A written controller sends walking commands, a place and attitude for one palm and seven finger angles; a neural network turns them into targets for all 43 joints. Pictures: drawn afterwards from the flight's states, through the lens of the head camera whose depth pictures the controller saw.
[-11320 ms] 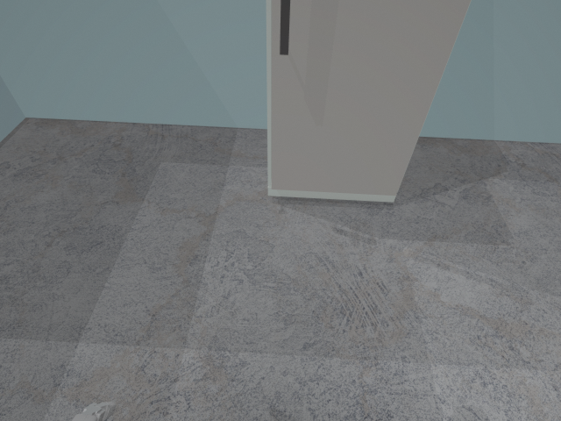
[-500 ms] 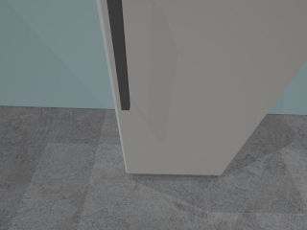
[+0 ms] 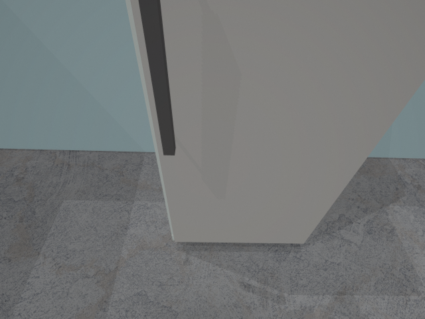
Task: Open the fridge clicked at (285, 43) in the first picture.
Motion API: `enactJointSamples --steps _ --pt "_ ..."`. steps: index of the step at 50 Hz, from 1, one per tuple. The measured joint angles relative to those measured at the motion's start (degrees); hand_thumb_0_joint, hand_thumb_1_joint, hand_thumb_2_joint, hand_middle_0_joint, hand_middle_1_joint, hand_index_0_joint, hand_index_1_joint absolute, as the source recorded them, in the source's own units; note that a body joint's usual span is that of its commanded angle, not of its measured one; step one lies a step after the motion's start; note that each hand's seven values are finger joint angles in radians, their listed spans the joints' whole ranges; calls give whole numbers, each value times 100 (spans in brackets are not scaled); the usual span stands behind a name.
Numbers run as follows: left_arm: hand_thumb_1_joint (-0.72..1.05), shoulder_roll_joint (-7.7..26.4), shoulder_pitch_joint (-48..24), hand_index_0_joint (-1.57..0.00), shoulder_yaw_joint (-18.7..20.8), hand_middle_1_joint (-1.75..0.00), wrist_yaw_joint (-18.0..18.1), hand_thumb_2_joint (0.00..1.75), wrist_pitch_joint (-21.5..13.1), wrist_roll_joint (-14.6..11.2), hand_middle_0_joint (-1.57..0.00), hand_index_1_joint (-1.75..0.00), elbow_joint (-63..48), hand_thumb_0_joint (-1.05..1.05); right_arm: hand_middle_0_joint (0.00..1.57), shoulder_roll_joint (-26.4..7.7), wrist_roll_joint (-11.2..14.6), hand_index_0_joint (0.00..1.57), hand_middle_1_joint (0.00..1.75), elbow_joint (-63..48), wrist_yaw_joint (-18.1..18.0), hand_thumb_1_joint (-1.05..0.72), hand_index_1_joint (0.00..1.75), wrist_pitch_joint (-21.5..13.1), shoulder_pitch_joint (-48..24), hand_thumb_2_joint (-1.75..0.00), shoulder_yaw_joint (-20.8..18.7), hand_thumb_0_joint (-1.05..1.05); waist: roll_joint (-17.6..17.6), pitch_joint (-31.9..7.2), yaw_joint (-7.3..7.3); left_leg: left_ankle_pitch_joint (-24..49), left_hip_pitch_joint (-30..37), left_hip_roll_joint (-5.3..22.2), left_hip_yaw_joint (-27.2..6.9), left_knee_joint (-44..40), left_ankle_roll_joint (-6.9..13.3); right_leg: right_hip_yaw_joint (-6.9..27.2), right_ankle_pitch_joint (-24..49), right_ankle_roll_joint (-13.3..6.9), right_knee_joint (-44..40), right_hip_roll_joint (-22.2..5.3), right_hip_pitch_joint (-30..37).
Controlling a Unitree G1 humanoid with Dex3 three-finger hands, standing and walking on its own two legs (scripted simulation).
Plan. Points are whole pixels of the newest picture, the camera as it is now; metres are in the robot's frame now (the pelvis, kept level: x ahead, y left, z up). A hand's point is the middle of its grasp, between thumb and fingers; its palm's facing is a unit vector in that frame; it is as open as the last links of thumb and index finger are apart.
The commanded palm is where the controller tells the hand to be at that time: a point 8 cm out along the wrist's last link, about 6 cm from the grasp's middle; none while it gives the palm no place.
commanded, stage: look again from close up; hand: left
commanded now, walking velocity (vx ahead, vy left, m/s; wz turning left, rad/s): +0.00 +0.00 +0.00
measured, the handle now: (159, 50) +0.51 +0.14 +0.25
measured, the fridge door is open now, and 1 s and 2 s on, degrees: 0 0 0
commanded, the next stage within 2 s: raise the hand to about handle height in 0.14 s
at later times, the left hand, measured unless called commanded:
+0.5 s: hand (123, 247) +0.23 +0.17 +0.03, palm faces +0.16 -0.99 -0.05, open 7.8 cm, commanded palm +0.12 +0.24 -0.03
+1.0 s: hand (112, 255) +0.22 +0.19 +0.02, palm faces -0.04 -1.00 -0.05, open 10.6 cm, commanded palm +0.16 +0.26 +0.04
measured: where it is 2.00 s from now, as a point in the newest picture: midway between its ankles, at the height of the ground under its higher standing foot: outside the picture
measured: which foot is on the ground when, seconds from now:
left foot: down 0.00-1.00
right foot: down 0.00-1.00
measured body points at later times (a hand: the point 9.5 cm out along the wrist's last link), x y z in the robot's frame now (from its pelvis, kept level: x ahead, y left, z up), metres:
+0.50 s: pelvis -0.01 -0.02 -0.03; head -0.01 -0.03 +0.42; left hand +0.21 +0.23 +0.04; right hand +0.15 -0.27 -0.11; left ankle +0.01 +0.07 -0.74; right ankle -0.01 -0.13 -0.74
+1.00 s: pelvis -0.01 -0.04 -0.04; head +0.02 -0.05 +0.41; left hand +0.21 +0.25 +0.03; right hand +0.17 -0.25 -0.13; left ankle +0.01 +0.07 -0.74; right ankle -0.01 -0.14 -0.74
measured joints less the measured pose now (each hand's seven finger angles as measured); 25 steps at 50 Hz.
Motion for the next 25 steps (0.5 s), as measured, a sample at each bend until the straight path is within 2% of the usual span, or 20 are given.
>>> enactJointSamples --steps 13,14,15,17,20,23,25 --pt "91 32 -36 -20 -13 -30 31 90 -28 8 -20 -29 -3 0 20 -98 10 20 30 9 23 -91 30 23 -46 -90 6 0 57 28 -10 14 -44 57 -36 10 -57 -36 20 -45 -45 56 -10" --pt "91 9 246 -20 136 -30 35 90 310 -210 -20 -30 -898 0 20 -111 84 20 30 -261 10 -91 30 -9 56 -90 16 1 58 42 -40 -22 -110 65 -62 105 -67 -64 2 -51 14 61 -51" --pt "91 8 563 -20 302 -30 69 89 500 -377 -20 -30 -2079 1 21 -110 155 20 30 -565 -74 -91 30 -219 209 -90 50 1 9 81 1 -42 -111 42 -60 144 -81 -62 -54 -68 148 35 -98" --pt "90 85 899 -20 386 -31 319 89 75 -612 -20 -30 -3752 1 21 -120 226 21 30 -938 -215 -91 30 -729 417 -90 84 1 -79 -32 73 -68 -165 -27 -52 209 -106 -54 -232 -124 476 -41 -265" --pt "87 65 697 -20 497 -33 395 88 -426 -933 -20 -32 -5154 2 21 -257 271 21 30 -1485 -230 -90 30 -1101 402 -90 31 1 63 -254 -69 -194 -421 -43 -182 571 -107 -190 -395 -87 755 -75 -418" --pt "83 66 203 -20 809 -35 -72 86 -1467 -1169 -20 -35 -5419 1 21 -360 188 21 30 -1963 -154 -90 30 -1228 83 -90 -41 1 186 -599 -204 -413 -1053 48 -206 1162 -154 -220 -547 -142 1223 -10 -997" --pt "79 129 39 -20 1039 -38 -684 84 -2224 -1393 -20 -37 -5327 1 21 -342 153 21 30 -2273 -45 -90 30 -1232 -174 -90 -109 1 114 -771 -223 -597 -1563 137 -152 1640 -204 -165 -718 -204 1714 54 -1540"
